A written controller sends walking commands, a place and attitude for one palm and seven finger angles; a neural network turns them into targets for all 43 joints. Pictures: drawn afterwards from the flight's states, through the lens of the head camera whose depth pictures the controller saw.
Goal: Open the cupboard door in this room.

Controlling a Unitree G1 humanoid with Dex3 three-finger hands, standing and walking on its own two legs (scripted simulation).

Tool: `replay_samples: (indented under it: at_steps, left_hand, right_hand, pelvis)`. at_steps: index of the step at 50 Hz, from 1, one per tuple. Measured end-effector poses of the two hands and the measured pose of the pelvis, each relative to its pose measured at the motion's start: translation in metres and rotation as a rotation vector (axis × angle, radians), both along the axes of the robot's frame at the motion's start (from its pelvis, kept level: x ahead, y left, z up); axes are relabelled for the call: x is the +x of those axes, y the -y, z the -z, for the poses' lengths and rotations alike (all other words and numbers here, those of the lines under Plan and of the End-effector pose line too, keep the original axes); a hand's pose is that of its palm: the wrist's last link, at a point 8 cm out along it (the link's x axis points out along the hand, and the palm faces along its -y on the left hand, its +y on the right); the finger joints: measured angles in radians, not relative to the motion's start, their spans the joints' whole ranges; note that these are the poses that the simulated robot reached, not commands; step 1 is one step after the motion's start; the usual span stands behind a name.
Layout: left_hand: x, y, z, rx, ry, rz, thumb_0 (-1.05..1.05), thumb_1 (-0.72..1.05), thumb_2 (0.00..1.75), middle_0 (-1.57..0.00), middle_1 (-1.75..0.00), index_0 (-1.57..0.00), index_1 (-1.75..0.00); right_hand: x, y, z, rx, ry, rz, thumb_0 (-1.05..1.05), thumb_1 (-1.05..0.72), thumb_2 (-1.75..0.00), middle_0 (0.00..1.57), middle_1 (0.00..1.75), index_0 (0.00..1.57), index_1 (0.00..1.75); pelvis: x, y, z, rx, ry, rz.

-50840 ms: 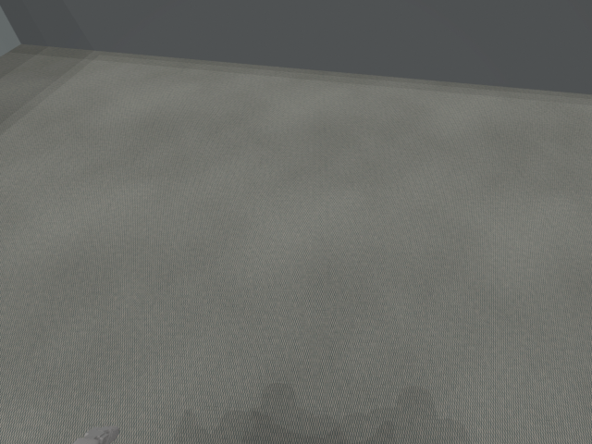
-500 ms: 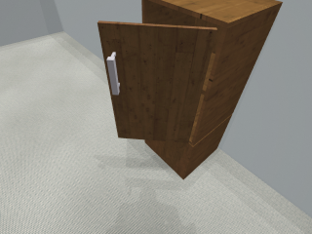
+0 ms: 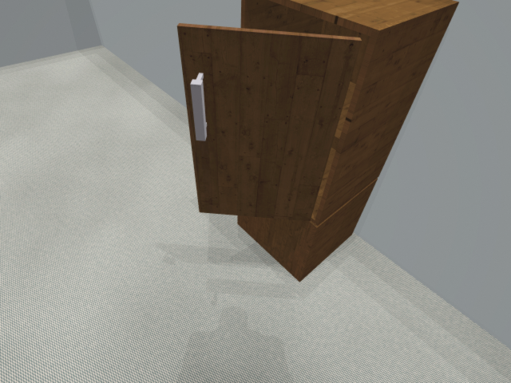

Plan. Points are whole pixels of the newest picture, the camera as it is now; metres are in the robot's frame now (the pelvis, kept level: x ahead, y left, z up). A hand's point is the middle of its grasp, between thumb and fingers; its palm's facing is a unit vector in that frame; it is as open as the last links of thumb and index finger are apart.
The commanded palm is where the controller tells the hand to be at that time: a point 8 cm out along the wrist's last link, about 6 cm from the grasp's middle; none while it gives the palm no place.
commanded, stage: come to a stop and stand still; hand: left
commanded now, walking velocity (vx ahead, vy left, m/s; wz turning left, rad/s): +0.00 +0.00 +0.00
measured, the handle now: (200, 107) +0.68 +0.17 +0.09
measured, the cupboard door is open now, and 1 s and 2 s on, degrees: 44 44 44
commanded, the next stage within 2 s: look again from close up in 1.62 s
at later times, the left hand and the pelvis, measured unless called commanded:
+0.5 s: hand out of the picture -0.15 +0.19 -0.21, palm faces +0.06 -0.99 -0.15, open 7.4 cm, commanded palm none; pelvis -0.11 +0.03 -0.02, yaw -1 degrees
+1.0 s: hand out of the picture -0.07 +0.17 -0.16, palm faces -0.06 -0.98 -0.19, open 7.3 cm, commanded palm none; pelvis -0.17 +0.00 +0.00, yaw -3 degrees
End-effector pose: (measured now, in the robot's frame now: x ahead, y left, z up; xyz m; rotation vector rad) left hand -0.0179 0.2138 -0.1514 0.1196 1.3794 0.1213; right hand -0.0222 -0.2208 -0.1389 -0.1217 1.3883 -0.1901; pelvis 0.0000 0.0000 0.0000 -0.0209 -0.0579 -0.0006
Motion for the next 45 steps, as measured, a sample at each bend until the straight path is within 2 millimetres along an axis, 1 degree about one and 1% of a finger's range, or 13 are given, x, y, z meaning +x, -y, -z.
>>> replay_samples:
  at_steps: [7,11,14,16,19,21,24,27,31,34,37,40,45]
  left_hand:
    - [-0.023,0.001,0.003,-0.018,0.010,-0.020,0.01,0.91,0.90,-0.20,-0.30,-0.20,-0.30]
    - [-0.044,0.000,0.005,-0.014,0.015,-0.048,0.01,0.91,0.90,-0.20,-0.30,-0.20,-0.30]
    - [-0.073,-0.001,0.010,0.004,0.015,-0.101,0.00,0.91,0.90,-0.20,-0.30,-0.20,-0.30]
    - [-0.101,0.000,0.013,0.017,0.001,-0.147,0.00,0.91,0.90,-0.20,-0.30,-0.20,-0.30]
    - [-0.141,0.001,0.014,0.011,-0.083,-0.168,0.00,0.91,0.90,-0.20,-0.30,-0.20,-0.30]
    - [-0.152,-0.005,0.014,0.000,-0.127,-0.129,0.01,0.91,0.90,-0.20,-0.30,-0.20,-0.30]
    - [-0.145,-0.021,0.022,-0.011,-0.100,-0.068,0.01,0.91,0.90,-0.20,-0.30,-0.20,-0.30]
    - [-0.124,-0.041,0.031,-0.001,-0.013,-0.026,0.01,0.91,0.90,-0.20,-0.30,-0.20,-0.30]
    - [-0.086,-0.058,0.008,0.011,0.142,-0.024,0.01,0.91,0.90,-0.20,-0.30,-0.20,-0.30]
    - [-0.066,-0.065,-0.014,0.022,0.234,-0.013,0.01,0.91,0.90,-0.20,-0.30,-0.20,-0.30]
    - [-0.058,-0.066,-0.027,0.034,0.254,0.024,0.01,0.91,0.90,-0.20,-0.30,-0.20,-0.30]
    - [-0.055,-0.062,-0.033,0.040,0.230,0.076,0.01,0.91,0.90,-0.20,-0.30,-0.20,-0.30]
    - [-0.049,-0.038,-0.032,0.031,0.200,0.145,0.01,0.91,0.90,-0.20,-0.30,-0.20,-0.30]
  right_hand:
    - [0.012,-0.005,0.000,-0.001,0.076,-0.025,0.00,-0.91,-0.90,0.20,0.30,0.20,0.30]
    - [0.016,-0.002,0.003,-0.008,0.108,-0.048,0.01,-0.92,-0.90,0.21,0.30,0.20,0.30]
    - [0.023,0.003,0.010,-0.009,0.130,-0.088,0.01,-0.92,-0.90,0.21,0.30,0.20,0.30]
    - [0.031,0.006,0.012,-0.016,0.146,-0.120,0.01,-0.92,-0.90,0.21,0.30,0.20,0.30]
    - [0.039,0.004,0.000,-0.030,0.212,-0.121,0.01,-0.92,-0.90,0.20,0.30,0.20,0.30]
    - [0.031,0.000,-0.013,-0.037,0.282,-0.093,0.00,-0.92,-0.90,0.20,0.30,0.20,0.30]
    - [-0.002,-0.006,-0.018,-0.060,0.338,-0.043,0.00,-0.92,-0.90,0.20,0.30,0.20,0.30]
    - [-0.060,-0.017,-0.002,-0.076,0.258,0.008,0.00,-0.91,-0.90,0.20,0.30,0.20,0.30]
    - [-0.145,-0.040,0.002,-0.028,0.040,0.024,0.00,-0.91,-0.90,0.20,0.30,0.20,0.30]
    - [-0.192,-0.052,-0.005,0.005,-0.069,0.051,0.00,-0.91,-0.90,0.20,0.30,0.20,0.30]
    - [-0.223,-0.057,-0.011,0.015,-0.115,0.093,0.01,-0.91,-0.90,0.20,0.30,0.20,0.30]
    - [-0.243,-0.056,-0.016,0.015,-0.126,0.133,0.01,-0.91,-0.90,0.21,0.30,0.20,0.30]
    - [-0.266,-0.047,-0.017,0.022,-0.151,0.172,0.00,-0.91,-0.90,0.21,0.30,0.20,0.30]
  pelvis:
    - [-0.021,-0.006,0.001,-0.001,0.015,-0.005]
    - [-0.037,-0.007,0.005,0.005,0.026,-0.013]
    - [-0.051,-0.006,0.013,0.012,0.039,-0.030]
    - [-0.061,-0.006,0.018,0.010,0.042,-0.041]
    - [-0.077,-0.012,0.016,0.012,0.021,-0.033]
    - [-0.086,-0.016,0.011,0.024,0.008,-0.020]
    - [-0.100,-0.026,0.014,0.028,-0.001,0.015]
    - [-0.122,-0.031,0.022,0.066,0.029,0.035]
    - [-0.136,-0.036,0.008,0.044,0.025,0.016]
    - [-0.143,-0.038,-0.003,0.015,-0.002,0.005]
    - [-0.149,-0.038,-0.010,-0.005,-0.029,0.007]
    - [-0.155,-0.035,-0.014,-0.012,-0.049,0.016]
    - [-0.164,-0.021,-0.013,-0.005,-0.062,0.034]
